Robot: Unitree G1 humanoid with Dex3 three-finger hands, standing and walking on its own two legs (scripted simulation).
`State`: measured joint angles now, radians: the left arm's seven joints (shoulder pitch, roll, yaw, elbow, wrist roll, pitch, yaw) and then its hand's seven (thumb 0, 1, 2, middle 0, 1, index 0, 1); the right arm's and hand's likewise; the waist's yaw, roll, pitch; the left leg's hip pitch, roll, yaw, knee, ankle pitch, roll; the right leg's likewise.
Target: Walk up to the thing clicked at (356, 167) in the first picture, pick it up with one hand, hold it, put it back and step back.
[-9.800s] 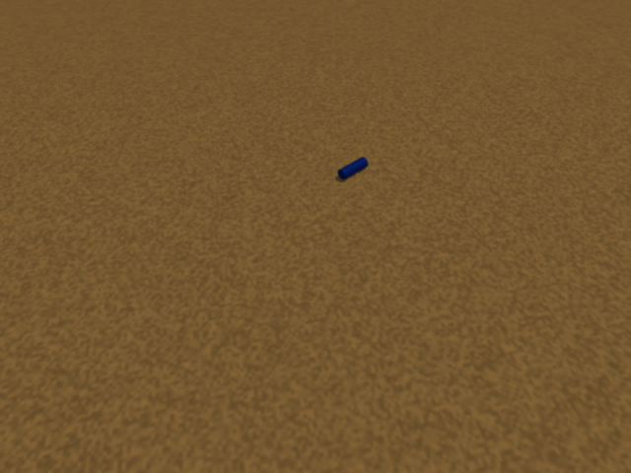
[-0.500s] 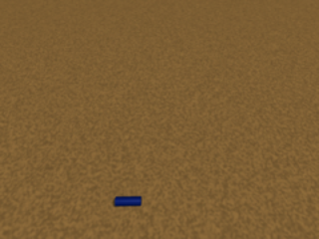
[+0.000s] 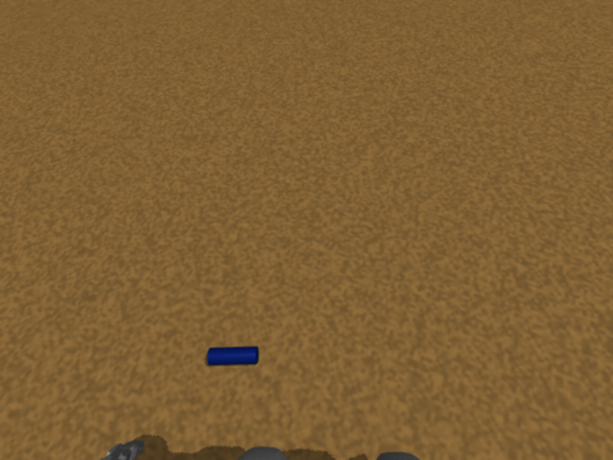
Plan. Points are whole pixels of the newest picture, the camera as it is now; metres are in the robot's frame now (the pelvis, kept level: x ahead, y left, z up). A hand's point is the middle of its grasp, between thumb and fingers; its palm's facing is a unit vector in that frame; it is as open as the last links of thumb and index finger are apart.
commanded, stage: walk up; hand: left
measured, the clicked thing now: (233, 355) +0.47 +0.28 -0.73
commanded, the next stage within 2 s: stand in 1.64 s
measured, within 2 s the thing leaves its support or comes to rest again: neither
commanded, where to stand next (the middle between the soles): +0.05 +0.05 m, yaw +0 degrees
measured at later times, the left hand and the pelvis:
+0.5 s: hand out of the picture +0.05 +0.31 -0.13, palm faces +0.00 -0.91 -0.41, open 7.4 cm; pelvis -0.02 +0.04 +0.01, yaw +1 degrees
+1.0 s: hand out of the picture +0.08 +0.30 -0.13, palm faces -0.04 -0.94 -0.35, open 7.4 cm; pelvis -0.01 +0.05 +0.02, yaw -1 degrees
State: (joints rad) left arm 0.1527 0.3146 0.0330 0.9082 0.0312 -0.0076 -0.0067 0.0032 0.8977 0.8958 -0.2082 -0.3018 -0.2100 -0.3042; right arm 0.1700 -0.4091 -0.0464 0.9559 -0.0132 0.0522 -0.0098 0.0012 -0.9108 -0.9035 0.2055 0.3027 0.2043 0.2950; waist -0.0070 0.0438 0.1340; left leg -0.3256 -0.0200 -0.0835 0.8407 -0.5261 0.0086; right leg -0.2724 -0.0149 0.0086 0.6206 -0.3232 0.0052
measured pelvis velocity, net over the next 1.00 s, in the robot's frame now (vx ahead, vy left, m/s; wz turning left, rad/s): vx -0.01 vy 0.05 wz -0.01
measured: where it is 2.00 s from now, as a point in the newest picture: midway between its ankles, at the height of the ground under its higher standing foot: outside the picture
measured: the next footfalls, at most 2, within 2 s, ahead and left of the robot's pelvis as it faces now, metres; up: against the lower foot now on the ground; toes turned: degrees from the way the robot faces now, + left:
left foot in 0.08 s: +0.02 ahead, +0.14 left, +0.00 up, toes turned -1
